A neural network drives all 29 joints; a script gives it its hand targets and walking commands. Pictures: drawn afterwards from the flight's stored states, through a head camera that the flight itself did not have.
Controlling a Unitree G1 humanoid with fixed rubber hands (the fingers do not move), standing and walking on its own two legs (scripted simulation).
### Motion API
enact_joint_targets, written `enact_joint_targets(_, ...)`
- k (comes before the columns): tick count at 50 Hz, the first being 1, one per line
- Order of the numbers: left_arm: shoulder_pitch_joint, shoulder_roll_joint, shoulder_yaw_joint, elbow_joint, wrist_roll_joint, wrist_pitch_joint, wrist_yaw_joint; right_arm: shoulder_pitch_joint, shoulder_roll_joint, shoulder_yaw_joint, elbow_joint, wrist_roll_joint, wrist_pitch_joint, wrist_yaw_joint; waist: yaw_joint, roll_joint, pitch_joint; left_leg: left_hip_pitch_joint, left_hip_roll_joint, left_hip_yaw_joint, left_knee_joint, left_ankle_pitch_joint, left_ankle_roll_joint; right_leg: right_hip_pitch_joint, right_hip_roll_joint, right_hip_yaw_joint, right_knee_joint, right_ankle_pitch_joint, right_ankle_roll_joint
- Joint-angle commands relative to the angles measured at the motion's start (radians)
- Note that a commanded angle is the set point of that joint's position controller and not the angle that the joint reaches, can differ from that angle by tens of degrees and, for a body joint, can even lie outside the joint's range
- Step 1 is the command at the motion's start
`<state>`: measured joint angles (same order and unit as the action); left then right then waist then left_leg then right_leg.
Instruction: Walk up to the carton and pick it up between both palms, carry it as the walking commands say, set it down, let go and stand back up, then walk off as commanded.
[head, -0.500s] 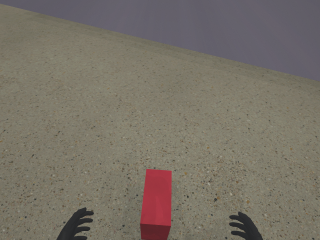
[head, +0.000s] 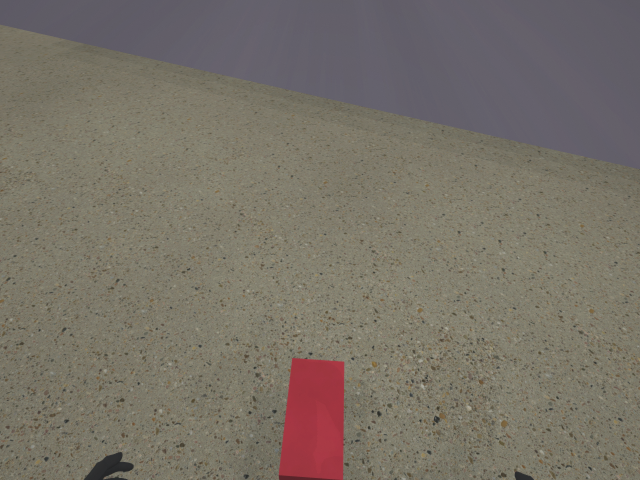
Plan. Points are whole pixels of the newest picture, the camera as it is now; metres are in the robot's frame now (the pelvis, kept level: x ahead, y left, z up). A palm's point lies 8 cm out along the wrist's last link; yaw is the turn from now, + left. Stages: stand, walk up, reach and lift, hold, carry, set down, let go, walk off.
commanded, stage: stand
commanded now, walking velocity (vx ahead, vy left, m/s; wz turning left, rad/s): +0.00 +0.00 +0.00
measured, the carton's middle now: (313, 433) +0.43 -0.01 -0.63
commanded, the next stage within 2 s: walk off in 1.46 s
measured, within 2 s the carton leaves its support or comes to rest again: neither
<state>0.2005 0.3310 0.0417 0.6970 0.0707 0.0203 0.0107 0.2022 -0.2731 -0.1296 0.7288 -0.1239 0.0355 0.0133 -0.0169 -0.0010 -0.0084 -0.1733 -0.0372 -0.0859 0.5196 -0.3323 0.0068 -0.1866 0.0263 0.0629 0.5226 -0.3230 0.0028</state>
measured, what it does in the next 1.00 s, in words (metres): stands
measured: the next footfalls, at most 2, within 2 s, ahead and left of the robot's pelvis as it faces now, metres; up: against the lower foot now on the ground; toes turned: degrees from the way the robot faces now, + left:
none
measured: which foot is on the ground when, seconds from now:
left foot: down 0.00-1.00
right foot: down 0.00-1.00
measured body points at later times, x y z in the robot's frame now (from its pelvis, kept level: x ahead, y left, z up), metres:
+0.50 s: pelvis +0.00 +0.00 +0.00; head -0.02 +0.00 +0.45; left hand +0.13 +0.29 -0.10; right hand +0.11 -0.29 -0.11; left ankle -0.03 +0.12 -0.73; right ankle -0.03 -0.12 -0.73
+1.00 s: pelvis -0.03 +0.01 +0.00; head -0.04 +0.01 +0.45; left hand +0.08 +0.31 -0.11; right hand +0.06 -0.28 -0.12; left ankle -0.03 +0.12 -0.73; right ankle -0.03 -0.12 -0.73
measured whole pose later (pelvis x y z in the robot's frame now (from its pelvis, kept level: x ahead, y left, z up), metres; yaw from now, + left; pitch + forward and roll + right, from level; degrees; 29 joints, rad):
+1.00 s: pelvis -0.03 +0.01 +0.00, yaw +0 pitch -3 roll -1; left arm 0.20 0.35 0.04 0.92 0.07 0.01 0.02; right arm 0.20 -0.27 -0.13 0.94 -0.12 0.01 0.00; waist -0.02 0.00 0.00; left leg -0.17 -0.04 -0.09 0.52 -0.30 0.01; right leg -0.17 0.03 0.06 0.49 -0.27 0.00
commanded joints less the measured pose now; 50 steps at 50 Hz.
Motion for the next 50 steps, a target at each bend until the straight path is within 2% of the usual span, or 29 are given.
enact_joint_targets(1, -0.029, 0.139, 0.046, -0.053, -0.037, -0.043, 0.026, -0.038, -0.190, 0.001, -0.061, 0.106, -0.042, -0.029, 0.017, 0.011, -0.090, 0.028, 0.090, -0.040, -0.027, 0.436, -0.002, 0.032, -0.083, 0.036, -0.040, 0.396, -0.020)
enact_joint_targets(5, -0.039, 0.146, 0.044, -0.037, -0.036, -0.043, 0.029, -0.026, -0.191, -0.001, -0.044, 0.109, -0.044, -0.031, 0.010, -0.005, -0.099, 0.049, 0.091, -0.041, -0.025, 0.481, 0.001, 0.040, -0.088, 0.037, -0.044, 0.433, -0.021)
enact_joint_targets(8, -0.036, 0.146, 0.044, -0.027, -0.037, -0.046, 0.028, -0.027, -0.190, 0.000, -0.035, 0.109, -0.042, -0.033, 0.013, 0.005, -0.095, 0.045, 0.093, -0.043, -0.033, 0.482, 0.002, 0.040, -0.086, 0.031, -0.043, 0.424, -0.019)
enact_joint_targets(9, -0.025, 0.145, 0.045, -0.017, -0.035, -0.047, 0.029, -0.023, -0.190, 0.002, -0.024, 0.110, -0.043, -0.033, 0.013, 0.016, -0.092, 0.048, 0.096, -0.053, -0.043, 0.462, 0.006, 0.042, -0.089, 0.033, -0.052, 0.408, -0.020)
enact_joint_targets(10, -0.031, 0.141, 0.042, -0.016, -0.036, -0.048, 0.028, -0.048, -0.184, 0.004, -0.028, 0.109, -0.046, -0.033, 0.018, -0.004, -0.083, 0.044, 0.098, -0.054, -0.046, 0.450, 0.007, 0.037, -0.089, 0.032, -0.052, 0.396, -0.018)
enact_joint_targets(11, -0.031, 0.145, 0.043, -0.011, -0.034, -0.048, 0.029, -0.047, -0.192, 0.001, -0.027, 0.109, -0.045, -0.033, 0.017, 0.011, -0.071, 0.036, 0.097, -0.059, -0.047, 0.426, 0.008, 0.034, -0.091, 0.036, -0.059, 0.384, -0.021)
enact_joint_targets(14, -0.033, 0.153, 0.045, 0.008, -0.035, -0.051, 0.028, -0.041, -0.193, 0.002, -0.010, 0.109, -0.048, -0.034, 0.019, -0.010, -0.074, 0.040, 0.094, -0.059, -0.055, 0.421, 0.008, 0.036, -0.094, 0.046, -0.064, 0.370, -0.028)
enact_joint_targets(18, -0.032, 0.141, 0.040, 0.029, -0.039, -0.050, 0.025, -0.045, -0.191, 0.004, 0.005, 0.109, -0.055, -0.035, 0.019, 0.004, -0.059, 0.027, 0.097, -0.068, -0.069, 0.396, 0.012, 0.039, -0.092, 0.044, -0.069, 0.343, -0.026)
enact_joint_targets(19, -0.026, 0.144, 0.042, 0.034, -0.042, -0.049, 0.025, -0.042, -0.195, 0.006, 0.015, 0.110, -0.055, -0.035, 0.025, -0.010, -0.049, 0.026, 0.099, -0.068, -0.070, 0.393, 0.012, 0.037, -0.092, 0.046, -0.076, 0.345, -0.025)
enact_joint_targets(22, -0.037, 0.159, 0.046, 0.047, -0.039, -0.052, 0.026, -0.042, -0.192, 0.009, 0.029, 0.109, -0.057, -0.035, 0.020, 0.009, -0.056, 0.027, 0.098, -0.068, -0.076, 0.371, 0.010, 0.041, -0.094, 0.052, -0.078, 0.333, -0.027)
enact_joint_targets(24, -0.035, 0.154, 0.044, 0.064, -0.040, -0.048, 0.027, -0.044, -0.192, 0.013, 0.041, 0.109, -0.058, -0.036, 0.022, -0.015, -0.039, 0.017, 0.100, -0.076, -0.088, 0.344, 0.013, 0.037, -0.096, 0.055, -0.083, 0.308, -0.026)
enact_joint_targets(26, -0.052, 0.153, 0.041, 0.064, -0.039, -0.049, 0.026, -0.041, -0.200, 0.012, 0.052, 0.110, -0.060, -0.037, 0.017, -0.003, -0.030, 0.016, 0.095, -0.075, -0.090, 0.334, 0.010, 0.024, -0.092, 0.056, -0.083, 0.292, -0.030)
enact_joint_targets(28, -0.041, 0.154, 0.041, 0.076, -0.042, -0.050, 0.023, -0.054, -0.196, 0.018, 0.064, 0.109, -0.060, -0.036, 0.024, -0.003, -0.015, 0.004, 0.101, -0.086, -0.108, 0.288, 0.013, 0.024, -0.094, 0.061, -0.092, 0.259, -0.028)
enact_joint_targets(34, -0.043, 0.162, 0.039, 0.111, -0.042, -0.051, 0.023, -0.052, -0.208, 0.016, 0.104, 0.112, -0.062, -0.034, 0.022, -0.022, 0.011, 0.000, 0.102, -0.091, -0.120, 0.269, 0.016, 0.018, -0.097, 0.062, -0.110, 0.248, -0.028)
enact_joint_targets(38, -0.040, 0.169, 0.038, 0.133, -0.044, -0.048, 0.024, -0.063, -0.210, 0.017, 0.120, 0.114, -0.062, -0.036, 0.022, 0.006, 0.008, -0.005, 0.105, -0.097, -0.134, 0.261, 0.015, 0.031, -0.097, 0.066, -0.108, 0.250, -0.031)
enact_joint_targets(39, -0.040, 0.168, 0.042, 0.134, -0.045, -0.048, 0.023, -0.054, -0.198, 0.023, 0.119, 0.113, -0.062, -0.036, 0.024, -0.009, 0.018, -0.012, 0.103, -0.095, -0.134, 0.256, 0.019, 0.033, -0.098, 0.071, -0.110, 0.239, -0.030)
enact_joint_targets(41, -0.031, 0.164, 0.035, 0.142, -0.048, -0.050, 0.020, -0.058, -0.209, 0.022, 0.129, 0.115, -0.063, -0.036, 0.027, 0.007, 0.011, -0.012, 0.107, -0.102, -0.146, 0.249, 0.013, 0.039, -0.098, 0.068, -0.110, 0.231, -0.030)
enact_joint_targets(42, -0.032, 0.169, 0.036, 0.152, -0.048, -0.049, 0.022, -0.068, -0.208, 0.021, 0.134, 0.115, -0.063, -0.036, 0.028, -0.021, 0.018, -0.012, 0.111, -0.113, -0.149, 0.240, 0.020, 0.032, -0.094, 0.071, -0.106, 0.217, -0.030)
enact_joint_targets(43, -0.041, 0.161, 0.034, 0.155, -0.046, -0.047, 0.022, -0.068, -0.207, 0.022, 0.134, 0.115, -0.063, -0.036, 0.025, -0.003, 0.014, -0.010, 0.111, -0.105, -0.146, 0.232, 0.022, 0.034, -0.096, 0.068, -0.116, 0.208, -0.029)
enact_joint_targets(45, -0.051, 0.162, 0.033, 0.160, -0.046, -0.045, 0.021, -0.070, -0.213, 0.021, 0.140, 0.116, -0.064, -0.037, 0.024, -0.016, 0.021, -0.007, 0.108, -0.098, -0.145, 0.222, 0.018, 0.032, -0.099, 0.073, -0.125, 0.214, -0.032)
enact_joint_targets(46, -0.055, 0.172, 0.033, 0.161, -0.048, -0.048, 0.022, -0.070, -0.214, 0.022, 0.147, 0.116, -0.061, -0.036, 0.019, -0.001, 0.017, -0.007, 0.105, -0.106, -0.148, 0.222, 0.019, 0.033, -0.099, 0.075, -0.125, 0.219, -0.033)
enact_joint_targets(47, -0.044, 0.172, 0.030, 0.169, -0.046, -0.049, 0.021, -0.078, -0.215, 0.023, 0.149, 0.115, -0.061, -0.035, 0.026, -0.023, 0.032, -0.010, 0.108, -0.108, -0.151, 0.224, 0.020, 0.030, -0.099, 0.076, -0.126, 0.218, -0.031)
enact_joint_targets(49, -0.045, 0.171, 0.032, 0.174, -0.047, -0.048, 0.021, -0.071, -0.217, 0.024, 0.158, 0.116, -0.061, -0.034, 0.028, 0.001, 0.030, -0.009, 0.109, -0.111, -0.160, 0.218, 0.020, 0.035, -0.100, 0.071, -0.120, 0.204, -0.032)
enact_joint_targets(50, -0.046, 0.175, 0.034, 0.175, -0.050, -0.049, 0.020, -0.070, -0.217, 0.022, 0.159, 0.118, -0.061, -0.034, 0.025, -0.007, 0.020, -0.008, 0.112, -0.109, -0.162, 0.213, 0.020, 0.037, -0.097, 0.073, -0.121, 0.204, -0.030)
